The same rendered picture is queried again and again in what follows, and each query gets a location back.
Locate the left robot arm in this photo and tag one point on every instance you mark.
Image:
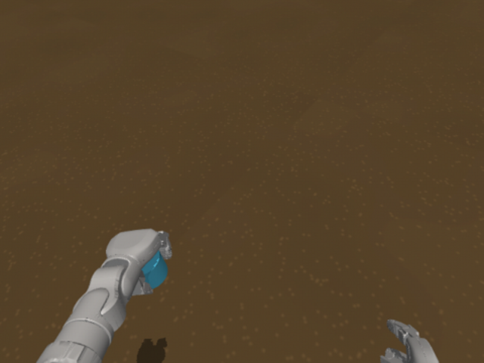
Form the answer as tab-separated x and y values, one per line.
89	330

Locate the tin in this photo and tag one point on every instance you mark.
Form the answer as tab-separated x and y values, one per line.
155	271

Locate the right robot hand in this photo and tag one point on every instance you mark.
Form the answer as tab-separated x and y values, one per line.
418	349

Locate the left robot hand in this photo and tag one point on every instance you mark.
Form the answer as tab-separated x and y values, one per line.
141	245

